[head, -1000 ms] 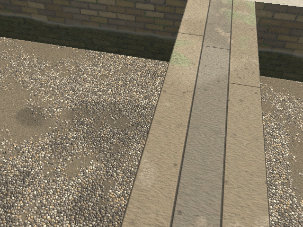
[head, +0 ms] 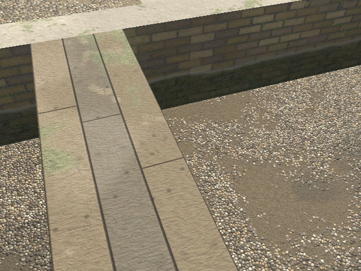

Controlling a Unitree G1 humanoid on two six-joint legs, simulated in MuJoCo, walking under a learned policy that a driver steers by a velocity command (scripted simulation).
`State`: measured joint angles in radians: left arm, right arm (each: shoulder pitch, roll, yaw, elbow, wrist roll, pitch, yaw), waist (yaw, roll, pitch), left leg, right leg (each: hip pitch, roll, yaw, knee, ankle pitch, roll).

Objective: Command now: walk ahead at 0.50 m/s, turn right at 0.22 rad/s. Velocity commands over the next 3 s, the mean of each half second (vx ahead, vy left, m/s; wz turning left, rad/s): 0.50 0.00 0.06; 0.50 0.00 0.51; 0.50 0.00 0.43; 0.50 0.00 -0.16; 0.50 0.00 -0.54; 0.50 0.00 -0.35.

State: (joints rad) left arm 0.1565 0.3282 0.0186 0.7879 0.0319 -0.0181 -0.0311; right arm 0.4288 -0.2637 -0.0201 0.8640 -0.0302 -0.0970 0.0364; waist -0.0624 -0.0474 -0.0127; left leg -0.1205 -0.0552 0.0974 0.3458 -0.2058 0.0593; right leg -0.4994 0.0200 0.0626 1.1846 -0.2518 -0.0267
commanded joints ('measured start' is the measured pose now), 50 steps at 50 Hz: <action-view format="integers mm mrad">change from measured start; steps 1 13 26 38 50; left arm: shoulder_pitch -5 200 244 355 126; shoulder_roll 35 24 -21 57 50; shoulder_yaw -6 -12 -22 -13 12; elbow -60 -6 95 131 -13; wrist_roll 3 3 -5 29 29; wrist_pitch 12 -48 -119 -40 -19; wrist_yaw -21 -11 -8 42 0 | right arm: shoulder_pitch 2 41 -106 -494 -177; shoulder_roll -91 -201 -87 -85 -163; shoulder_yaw -12 -52 -50 -10 -51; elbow -18 18 -14 -180 -102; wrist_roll -5 32 30 0 29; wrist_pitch -26 33 154 134 76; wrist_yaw -2 -22 15 36 -29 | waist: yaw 45 173 35 134 108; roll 111 76 -52 -66 51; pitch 104 -61 65 172 71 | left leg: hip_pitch -18 -115 -609 -613 -107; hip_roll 294 217 67 76 235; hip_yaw -251 -94 -128 41 -437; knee -221 368 1011 454 -112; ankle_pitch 124 557 194 -54 197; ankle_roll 143 85 -28 51 241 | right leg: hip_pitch -116 514 381 614 -73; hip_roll -45 28 -270 -335 -140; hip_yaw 30 -151 -104 -226 -47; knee -70 -669 -999 -914 44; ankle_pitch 86 67 443 433 -131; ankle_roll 11 -107 -90 -104 54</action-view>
